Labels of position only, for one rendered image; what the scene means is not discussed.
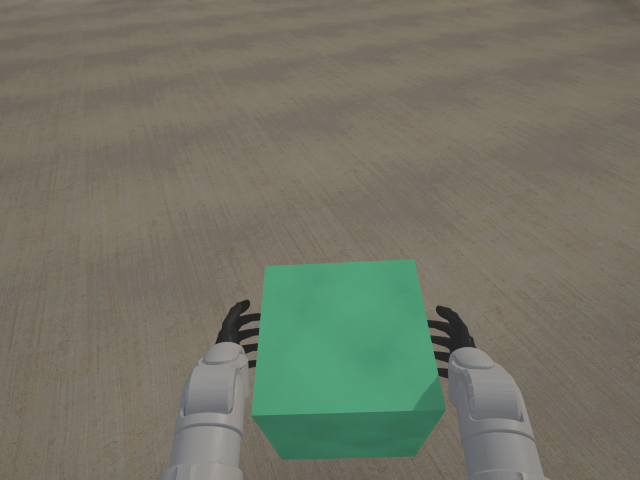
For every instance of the right robot forearm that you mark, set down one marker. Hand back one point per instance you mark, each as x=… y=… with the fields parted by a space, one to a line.
x=494 y=426

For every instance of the left robot forearm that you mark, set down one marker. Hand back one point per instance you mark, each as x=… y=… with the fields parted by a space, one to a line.
x=209 y=425

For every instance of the robot left hand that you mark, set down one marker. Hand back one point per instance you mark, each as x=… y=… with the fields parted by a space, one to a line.
x=233 y=322

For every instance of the carton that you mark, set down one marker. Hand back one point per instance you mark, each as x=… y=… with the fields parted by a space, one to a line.
x=345 y=365

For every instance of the robot right hand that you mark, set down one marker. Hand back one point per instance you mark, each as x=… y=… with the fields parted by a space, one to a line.
x=456 y=329

